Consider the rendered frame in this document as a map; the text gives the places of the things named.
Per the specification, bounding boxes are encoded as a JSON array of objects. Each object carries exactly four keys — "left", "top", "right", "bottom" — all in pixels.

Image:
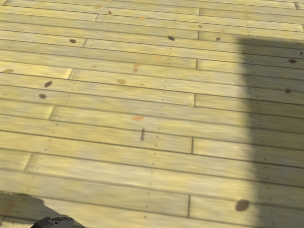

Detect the left robot hand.
[{"left": 30, "top": 217, "right": 74, "bottom": 228}]

